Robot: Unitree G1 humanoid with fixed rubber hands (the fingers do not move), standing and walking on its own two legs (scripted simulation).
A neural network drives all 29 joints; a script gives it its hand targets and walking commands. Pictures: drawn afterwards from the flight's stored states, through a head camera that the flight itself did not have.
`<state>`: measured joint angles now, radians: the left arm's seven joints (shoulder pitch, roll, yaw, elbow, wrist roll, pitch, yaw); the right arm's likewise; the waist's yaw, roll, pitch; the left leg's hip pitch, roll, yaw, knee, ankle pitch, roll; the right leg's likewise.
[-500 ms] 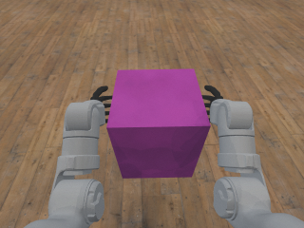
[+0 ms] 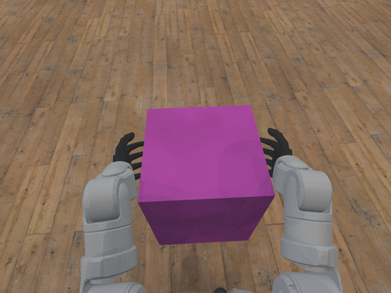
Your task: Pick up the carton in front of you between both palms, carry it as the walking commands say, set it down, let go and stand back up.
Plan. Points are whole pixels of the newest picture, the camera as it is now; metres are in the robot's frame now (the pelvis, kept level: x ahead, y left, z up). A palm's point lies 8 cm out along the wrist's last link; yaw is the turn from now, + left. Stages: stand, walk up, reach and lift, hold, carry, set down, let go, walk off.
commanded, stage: carry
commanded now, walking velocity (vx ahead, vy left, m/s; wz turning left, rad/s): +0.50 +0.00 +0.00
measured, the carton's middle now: (201, 180) +0.34 -0.01 +0.01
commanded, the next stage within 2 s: none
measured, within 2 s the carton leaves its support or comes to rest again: neither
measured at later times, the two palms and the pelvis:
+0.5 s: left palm (127, 85) +0.59 +0.18 +0.08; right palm (242, 85) +0.57 -0.12 +0.08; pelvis +0.32 +0.04 +0.00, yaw -3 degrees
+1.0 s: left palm (147, 34) +0.82 +0.15 +0.09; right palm (240, 35) +0.82 -0.15 +0.08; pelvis +0.55 +0.00 +0.00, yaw +0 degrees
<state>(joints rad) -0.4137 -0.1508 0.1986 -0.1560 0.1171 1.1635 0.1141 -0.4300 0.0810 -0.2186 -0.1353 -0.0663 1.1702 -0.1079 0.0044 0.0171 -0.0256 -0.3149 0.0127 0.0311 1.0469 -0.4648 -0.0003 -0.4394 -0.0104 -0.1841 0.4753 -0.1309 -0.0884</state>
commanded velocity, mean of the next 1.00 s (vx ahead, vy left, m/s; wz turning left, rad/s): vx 0.26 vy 0.00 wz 0.00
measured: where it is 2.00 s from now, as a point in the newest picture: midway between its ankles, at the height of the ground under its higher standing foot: (192, 216)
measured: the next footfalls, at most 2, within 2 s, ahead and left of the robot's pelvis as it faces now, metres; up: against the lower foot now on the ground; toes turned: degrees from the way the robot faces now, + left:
left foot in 0.36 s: +0.42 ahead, +0.13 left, +0.00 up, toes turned +10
right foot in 0.80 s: +0.65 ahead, -0.09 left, +0.00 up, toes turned +8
